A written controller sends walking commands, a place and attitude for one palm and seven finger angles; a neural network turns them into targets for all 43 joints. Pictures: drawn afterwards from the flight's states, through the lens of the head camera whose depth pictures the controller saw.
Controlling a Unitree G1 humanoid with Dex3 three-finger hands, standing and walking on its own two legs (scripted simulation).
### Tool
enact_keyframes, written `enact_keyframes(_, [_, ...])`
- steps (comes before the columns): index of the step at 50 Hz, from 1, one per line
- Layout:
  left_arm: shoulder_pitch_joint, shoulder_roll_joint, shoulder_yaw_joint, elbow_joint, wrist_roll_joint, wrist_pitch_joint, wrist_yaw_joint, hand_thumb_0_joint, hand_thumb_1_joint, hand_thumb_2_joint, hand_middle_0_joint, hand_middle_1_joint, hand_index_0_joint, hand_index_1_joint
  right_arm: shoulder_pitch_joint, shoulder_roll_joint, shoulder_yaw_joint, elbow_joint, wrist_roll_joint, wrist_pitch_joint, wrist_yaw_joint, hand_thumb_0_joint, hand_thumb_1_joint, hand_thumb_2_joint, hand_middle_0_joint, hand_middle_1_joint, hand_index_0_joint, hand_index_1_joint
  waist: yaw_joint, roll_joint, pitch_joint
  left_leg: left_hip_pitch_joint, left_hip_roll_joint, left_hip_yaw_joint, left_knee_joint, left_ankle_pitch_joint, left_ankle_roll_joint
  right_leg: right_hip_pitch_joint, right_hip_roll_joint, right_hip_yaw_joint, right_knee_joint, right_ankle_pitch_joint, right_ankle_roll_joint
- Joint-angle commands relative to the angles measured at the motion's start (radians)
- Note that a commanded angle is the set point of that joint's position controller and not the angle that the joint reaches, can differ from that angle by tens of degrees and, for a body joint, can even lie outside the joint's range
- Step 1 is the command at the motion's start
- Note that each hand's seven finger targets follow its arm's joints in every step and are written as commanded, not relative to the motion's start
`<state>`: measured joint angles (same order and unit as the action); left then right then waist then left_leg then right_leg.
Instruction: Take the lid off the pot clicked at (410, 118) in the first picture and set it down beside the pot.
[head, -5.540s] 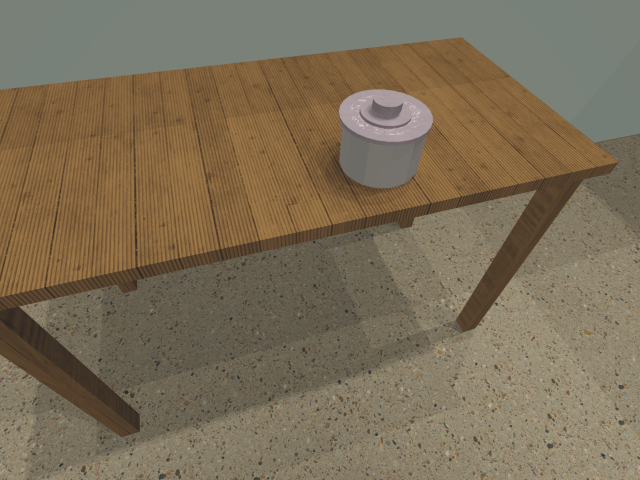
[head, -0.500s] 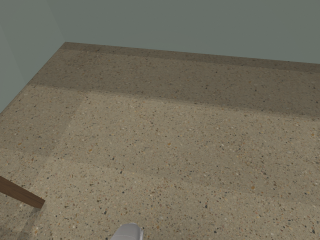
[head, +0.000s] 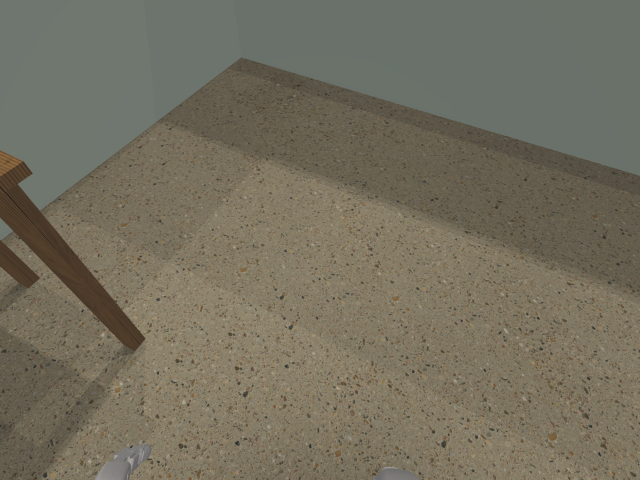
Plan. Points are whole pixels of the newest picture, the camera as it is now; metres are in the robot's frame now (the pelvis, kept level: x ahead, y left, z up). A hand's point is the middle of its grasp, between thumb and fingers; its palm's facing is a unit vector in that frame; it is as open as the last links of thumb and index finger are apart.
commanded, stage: turn to face it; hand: left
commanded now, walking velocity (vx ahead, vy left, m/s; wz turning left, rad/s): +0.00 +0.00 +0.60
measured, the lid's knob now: out of the picture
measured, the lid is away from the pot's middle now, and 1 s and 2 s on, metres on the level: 0.00 0.00 0.00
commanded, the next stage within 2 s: take the last steps up to it in 1.68 s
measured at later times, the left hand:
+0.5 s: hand out of the picture -0.02 +0.17 -0.16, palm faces +0.34 -0.91 -0.24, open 7.3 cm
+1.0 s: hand out of the picture -0.03 +0.23 -0.14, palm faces +0.58 -0.76 -0.31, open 7.3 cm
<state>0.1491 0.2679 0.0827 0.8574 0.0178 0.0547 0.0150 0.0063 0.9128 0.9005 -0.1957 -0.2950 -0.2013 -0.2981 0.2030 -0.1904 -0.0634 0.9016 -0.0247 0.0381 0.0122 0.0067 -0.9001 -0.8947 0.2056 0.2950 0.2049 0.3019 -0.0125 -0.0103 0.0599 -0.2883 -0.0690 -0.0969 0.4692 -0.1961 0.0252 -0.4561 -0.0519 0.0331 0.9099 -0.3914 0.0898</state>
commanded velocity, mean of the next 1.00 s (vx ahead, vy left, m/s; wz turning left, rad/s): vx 0.00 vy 0.00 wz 0.60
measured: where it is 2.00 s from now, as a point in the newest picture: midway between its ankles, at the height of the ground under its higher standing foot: outside the picture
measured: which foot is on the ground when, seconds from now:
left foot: down 0.00-0.12, up 0.14-0.56, down 0.58-1.00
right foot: up 0.00-0.08, down 0.10-0.56, up 0.58-1.00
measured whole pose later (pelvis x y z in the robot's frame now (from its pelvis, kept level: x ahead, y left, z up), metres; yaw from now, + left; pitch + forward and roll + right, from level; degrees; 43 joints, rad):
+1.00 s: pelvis +0.00 -0.02 +0.00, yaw +36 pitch +1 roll +0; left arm 0.14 0.25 0.06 0.84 0.01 0.04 0.02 0.01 0.91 0.90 -0.20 -0.30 -0.20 -0.30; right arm 0.21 -0.21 -0.07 0.90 -0.02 0.05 0.01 0.01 -0.90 -0.89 0.21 0.30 0.21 0.30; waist -0.02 0.03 0.06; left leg -0.32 -0.09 -0.16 0.51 -0.21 0.01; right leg -0.37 -0.02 0.03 0.72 -0.38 0.08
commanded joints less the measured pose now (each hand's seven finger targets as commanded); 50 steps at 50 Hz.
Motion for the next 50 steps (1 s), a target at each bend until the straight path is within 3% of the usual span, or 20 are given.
enact_keyframes(1, [0.009, 0.06, 0.011, -0.094, -0.012, -0.039, 0.012, 0.0, 0.9, 0.9, -0.2, -0.3, -0.2, -0.3, 0.004, -0.241, -0.073, -0.076, 0.0, -0.012, -0.019, 0.0, -0.9, -0.9, 0.2, 0.3, 0.2, 0.3, -0.012, 0.172, -0.13, 0.088, 0.249, -0.324, -0.08, 0.258, 0.141, 0.087, 0.051, -0.013, -0.19, -0.028, -0.02])
enact_keyframes(3, [0.081, 0.075, 0.013, -0.079, -0.013, -0.048, 0.015, 0.0, 0.9, 0.9, -0.2, -0.3, -0.2, -0.3, -0.033, -0.233, -0.074, -0.086, 0.007, -0.008, -0.018, 0.0, -0.9, -0.9, 0.2, 0.3, 0.2, 0.3, 0.027, 0.148, -0.14, -0.001, 0.207, -0.311, -0.017, 0.229, 0.102, 0.244, 0.065, -0.024, -0.378, 0.092, -0.028])
enact_keyframes(4, [0.114, 0.102, 0.02, -0.074, -0.012, -0.056, 0.019, 0.0, 0.9, 0.9, -0.2, -0.3, -0.2, -0.3, -0.037, -0.207, -0.07, -0.092, 0.014, -0.007, -0.015, 0.0, -0.9, -0.9, 0.2, 0.3, 0.2, 0.3, 0.046, 0.075, -0.146, -0.105, 0.164, -0.28, 0.042, 0.118, 0.058, 0.373, 0.014, 0.012, -0.526, 0.159, -0.04])
enact_keyframes(5, [0.127, 0.183, 0.039, -0.078, 0.004, -0.061, 0.029, 0.0, 0.9, 0.9, -0.2, -0.3, -0.2, -0.3, -0.025, -0.14, -0.06, -0.109, 0.025, -0.008, -0.011, 0.0, -0.9, -0.9, 0.2, 0.3, 0.2, 0.3, 0.054, -0.172, -0.138, -0.33, 0.042, -0.123, 0.238, -0.178, -0.019, 0.509, -0.232, 0.283, -0.643, 0.096, -0.118])
enact_keyframes(6, [0.114, 0.224, 0.04, -0.097, 0.006, -0.054, 0.029, 0.0, 0.9, 0.9, -0.2, -0.3, -0.2, -0.3, -0.031, -0.143, -0.058, -0.131, 0.012, -0.009, -0.013, 0.0, -0.9, -0.9, 0.2, 0.3, 0.2, 0.3, 0.052, -0.258, -0.094, -0.366, -0.014, 0.007, 0.462, -0.401, -0.064, 0.397, -0.421, 0.42, -0.684, 0.113, -0.231])
enact_keyframes(9, [-0.011, 0.12, 0.022, -0.119, -0.002, -0.059, 0.03, 0.0, 0.9, 0.9, -0.2, -0.3, -0.2, -0.3, 0.002, -0.172, -0.064, -0.072, -0.001, 0.015, 0.001, 0.0, -0.9, -0.9, 0.2, 0.3, 0.2, 0.3, -0.016, -0.145, -0.011, -0.324, 0.073, 0.006, 0.734, -0.262, -0.065, 0.238, -0.29, 0.203, -0.635, 0.184, -0.228])
enact_keyframes(11, [0.006, 0.091, 0.014, -0.115, 0.001, -0.068, 0.026, 0.0, 0.9, 0.9, -0.2, -0.3, -0.2, -0.3, 0.018, -0.147, -0.055, -0.062, 0.003, 0.017, 0.012, 0.0, -0.9, -0.9, 0.2, 0.3, 0.2, 0.3, -0.015, -0.156, -0.038, -0.325, 0.072, 0.05, 0.751, -0.208, -0.087, 0.298, -0.229, 0.066, -0.574, 0.378, -0.214])
enact_keyframes(16, [0.119, 0.12, 0.021, -0.073, 0.006, -0.067, 0.026, 0.0, 0.9, 0.9, -0.2, -0.3, -0.2, -0.3, -0.074, -0.127, -0.042, -0.08, 0.01, 0.02, 0.013, 0.0, -0.9, -0.9, 0.2, 0.3, 0.2, 0.3, 0.041, -0.162, -0.066, -0.314, 0.083, 0.107, 0.601, -0.235, -0.109, 0.408, -0.258, 0.011, -0.547, 0.52, -0.234])
enact_keyframes(21, [0.129, 0.146, 0.03, -0.062, 0.012, -0.059, 0.023, 0.0, 0.9, 0.9, -0.2, -0.3, -0.2, -0.3, -0.125, -0.112, -0.031, -0.091, 0.017, 0.011, 0.014, 0.0, -0.9, -0.9, 0.2, 0.3, 0.2, 0.3, 0.054, -0.193, -0.065, -0.211, 0.084, 0.161, 0.404, -0.25, -0.097, 0.382, -0.291, -0.044, -0.525, 0.564, -0.238])
enact_keyframes(24, [0.117, 0.161, 0.038, -0.058, 0.014, -0.053, 0.022, 0.0, 0.9, 0.9, -0.2, -0.3, -0.2, -0.3, -0.102, -0.108, -0.028, -0.094, 0.02, -0.003, 0.011, 0.0, -0.9, -0.9, 0.2, 0.3, 0.2, 0.3, 0.045, -0.215, -0.099, -0.122, 0.076, 0.191, 0.251, -0.231, -0.079, 0.389, -0.312, -0.08, -0.463, 0.603, -0.221])
enact_keyframes(26, [0.104, 0.16, 0.041, -0.056, 0.004, -0.046, 0.016, 0.0, 0.9, 0.9, -0.2, -0.3, -0.2, -0.3, -0.033, -0.13, -0.033, -0.082, 0.017, -0.014, 0.008, 0.0, -0.9, -0.9, 0.2, 0.3, 0.2, 0.3, 0.008, -0.156, -0.136, 0.037, 0.067, 0.204, 0.042, -0.066, -0.063, 0.334, -0.291, -0.148, -0.35, 0.534, -0.158])
enact_keyframes(27, [0.114, 0.136, 0.038, -0.062, -0.003, -0.041, 0.012, 0.0, 0.9, 0.9, -0.2, -0.3, -0.2, -0.3, 0.026, -0.184, -0.047, -0.072, 0.013, -0.022, 0.008, 0.0, -0.9, -0.9, 0.2, 0.3, 0.2, 0.3, -0.026, -0.03, -0.177, 0.228, 0.134, 0.114, -0.069, 0.062, -0.028, 0.189, -0.257, -0.185, -0.18, 0.394, -0.104])
enact_keyframes(28, [0.11, 0.068, 0.022, -0.096, -0.007, -0.038, 0.003, 0.0, 0.9, 0.9, -0.2, -0.3, -0.2, -0.3, 0.082, -0.305, -0.079, -0.078, 0.005, -0.027, 0.005, 0.0, -0.9, -0.9, 0.2, 0.3, 0.2, 0.3, -0.059, 0.32, -0.189, 0.389, 0.42, -0.279, -0.107, 0.407, 0.09, -0.123, -0.098, -0.208, 0.068, -0.188, -0.018])
enact_keyframes(29, [0.045, 0.08, 0.01, -0.127, 0.003, -0.027, 0.008, 0.0, 0.9, 0.9, -0.2, -0.3, -0.2, -0.3, 0.15, -0.349, -0.086, -0.052, 0.01, -0.013, 0.003, 0.0, -0.9, -0.9, 0.2, 0.3, 0.2, 0.3, -0.093, 0.275, -0.18, 0.334, 0.492, -0.344, -0.098, 0.497, 0.184, -0.179, -0.067, -0.097, 0.184, -0.295, -0.022])
enact_keyframes(31, [-0.001, 0.079, 0.018, -0.105, 0.002, -0.025, 0.015, 0.0, 0.9, 0.9, -0.2, -0.3, -0.2, -0.3, 0.071, -0.275, -0.065, -0.061, 0.005, -0.018, -0.021, 0.0, -0.9, -0.9, 0.2, 0.3, 0.2, 0.3, -0.056, 0.283, -0.133, 0.221, 0.379, -0.293, -0.117, 0.324, 0.162, -0.199, -0.063, -0.016, 0.265, -0.148, -0.017])
enact_keyframes(33, [0.047, 0.092, 0.023, -0.059, 0.005, -0.029, 0.001, 0.0, 0.9, 0.9, -0.2, -0.3, -0.2, -0.3, -0.034, -0.216, -0.042, -0.086, 0.006, -0.029, -0.024, 0.0, -0.9, -0.9, 0.2, 0.3, 0.2, 0.3, 0.008, 0.183, -0.093, 0.145, 0.286, -0.183, -0.136, 0.293, 0.12, -0.145, -0.06, -0.009, 0.27, 0.002, -0.007])
enact_keyframes(35, [0.067, 0.094, 0.021, -0.044, 0.004, -0.031, -0.001, 0.0, 0.9, 0.9, -0.2, -0.3, -0.2, -0.3, -0.036, -0.218, -0.043, -0.087, 0.011, -0.035, -0.024, 0.0, -0.9, -0.9, 0.2, 0.3, 0.2, 0.3, 0.013, 0.156, -0.115, 0.17, 0.261, -0.149, -0.128, 0.368, 0.119, -0.121, -0.048, -0.012, 0.238, 0.028, 0.004])
enact_keyframes(44, [-0.02, 0.082, 0.011, -0.096, -0.006, -0.033, 0.009, 0.0, 0.9, 0.9, -0.2, -0.3, -0.2, -0.3, 0.015, -0.239, -0.062, -0.07, 0.003, -0.019, -0.018, 0.0, -0.9, -0.9, 0.2, 0.3, 0.2, 0.3, -0.022, 0.148, -0.106, 0.149, 0.262, -0.296, -0.12, 0.238, 0.155, -0.053, 0.008, 0.001, -0.022, -0.03, 0.003])
enact_keyframes(48, [0.036, 0.079, 0.006, -0.095, -0.012, -0.042, 0.013, 0.0, 0.9, 0.9, -0.2, -0.3, -0.2, -0.3, -0.02, -0.243, -0.069, -0.082, 0.005, -0.009, -0.018, 0.0, -0.9, -0.9, 0.2, 0.3, 0.2, 0.3, 0.001, 0.178, -0.126, 0.05, 0.225, -0.334, -0.057, 0.283, 0.13, 0.14, 0.061, -0.02, -0.231, 0.007, -0.02])
enact_keyframes(50, [0.109, 0.097, 0.012, -0.081, -0.013, -0.053, 0.018, 0.0, 0.9, 0.9, -0.2, -0.3, -0.2, -0.3, -0.048, -0.222, -0.067, -0.092, 0.013, -0.006, -0.017, 0.0, -0.9, -0.9, 0.2, 0.3, 0.2, 0.3, 0.046, 0.127, -0.144, -0.068, 0.175, -0.319, 0.02, 0.177, 0.079, 0.332, 0.04, -0.01, -0.471, 0.146, -0.031])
